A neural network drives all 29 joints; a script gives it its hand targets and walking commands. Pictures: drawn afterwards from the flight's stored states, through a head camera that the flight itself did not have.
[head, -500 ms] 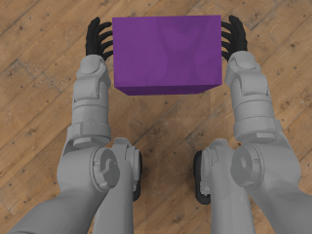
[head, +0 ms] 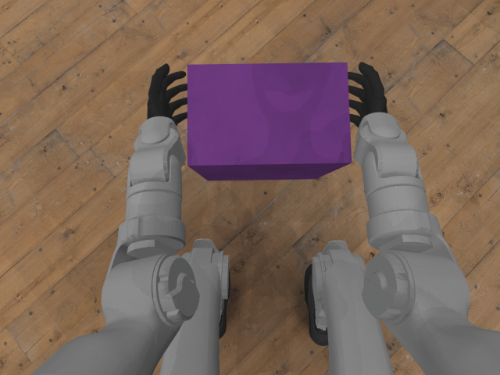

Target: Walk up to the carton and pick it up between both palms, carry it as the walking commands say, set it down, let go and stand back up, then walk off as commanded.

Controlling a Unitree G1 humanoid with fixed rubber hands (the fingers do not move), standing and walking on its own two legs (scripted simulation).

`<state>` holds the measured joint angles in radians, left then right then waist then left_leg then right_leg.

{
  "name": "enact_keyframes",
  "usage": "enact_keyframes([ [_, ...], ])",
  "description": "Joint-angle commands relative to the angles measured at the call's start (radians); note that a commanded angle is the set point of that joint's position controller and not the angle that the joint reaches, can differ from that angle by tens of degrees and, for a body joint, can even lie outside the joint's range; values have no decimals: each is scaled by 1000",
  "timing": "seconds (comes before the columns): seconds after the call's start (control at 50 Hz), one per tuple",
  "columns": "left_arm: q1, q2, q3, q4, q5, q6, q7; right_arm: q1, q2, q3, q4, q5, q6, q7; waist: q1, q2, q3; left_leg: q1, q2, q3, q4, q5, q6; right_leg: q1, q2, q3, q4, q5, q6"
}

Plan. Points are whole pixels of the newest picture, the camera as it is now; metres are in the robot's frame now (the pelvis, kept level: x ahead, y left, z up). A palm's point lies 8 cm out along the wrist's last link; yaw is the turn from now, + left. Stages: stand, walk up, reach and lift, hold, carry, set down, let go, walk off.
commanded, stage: reach and lift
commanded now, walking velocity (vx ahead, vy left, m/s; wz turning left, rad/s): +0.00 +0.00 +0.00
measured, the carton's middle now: (264, 133) +0.50 +0.02 -0.14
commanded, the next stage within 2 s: none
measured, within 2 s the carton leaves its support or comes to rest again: neither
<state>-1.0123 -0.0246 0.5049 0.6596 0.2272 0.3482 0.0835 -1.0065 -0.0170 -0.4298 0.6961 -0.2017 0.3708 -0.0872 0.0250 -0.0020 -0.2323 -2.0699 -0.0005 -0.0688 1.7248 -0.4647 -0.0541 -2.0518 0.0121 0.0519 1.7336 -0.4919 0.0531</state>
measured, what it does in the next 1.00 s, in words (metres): rises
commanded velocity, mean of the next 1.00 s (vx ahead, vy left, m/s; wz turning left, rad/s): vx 0.00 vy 0.00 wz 0.00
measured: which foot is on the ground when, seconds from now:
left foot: down 0.00-1.00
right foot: down 0.00-1.00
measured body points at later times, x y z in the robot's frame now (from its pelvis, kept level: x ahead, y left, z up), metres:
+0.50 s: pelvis +0.01 +0.00 +0.06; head +0.23 +0.01 +0.45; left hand +0.48 +0.17 +0.01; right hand +0.49 -0.14 +0.00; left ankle +0.11 +0.14 -0.46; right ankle +0.10 -0.14 -0.46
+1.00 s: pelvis +0.03 +0.00 +0.13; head +0.21 +0.01 +0.54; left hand +0.46 +0.17 +0.08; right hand +0.47 -0.14 +0.08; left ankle +0.11 +0.14 -0.46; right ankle +0.10 -0.14 -0.46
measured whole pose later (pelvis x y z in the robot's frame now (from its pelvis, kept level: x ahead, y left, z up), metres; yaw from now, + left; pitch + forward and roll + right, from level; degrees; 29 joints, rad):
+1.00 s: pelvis +0.03 +0.00 +0.13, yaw +0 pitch +38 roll +0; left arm -0.71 -0.13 0.49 0.55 0.29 0.37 0.07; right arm -0.73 0.09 -0.44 0.60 -0.28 0.38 -0.02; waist 0.01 0.00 -0.30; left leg -1.54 0.01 -0.05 1.28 -0.40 -0.04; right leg -1.53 0.00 0.06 1.29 -0.43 0.05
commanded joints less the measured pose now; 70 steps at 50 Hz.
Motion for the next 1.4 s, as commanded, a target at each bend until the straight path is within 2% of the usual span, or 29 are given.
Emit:
enact_keyframes([
  [0.0,-563,-986,-509,111,-147,19,-341,-642,980,494,2,161,-27,347,3,-16,-955,617,-157,167,-177,165,24,522,155,-155,-211,132,-24],
  [0.74,-331,-1066,-554,56,-111,27,-368,-389,1062,509,-13,105,-15,385,-12,-5,-831,917,-165,123,-481,193,29,796,157,-111,-506,172,-26],
  [1.38,-79,-1081,-628,-79,-82,41,-411,-99,1096,569,-93,67,3,441,-17,1,-608,1275,-142,81,-837,307,35,1197,146,-63,-843,320,-39],
])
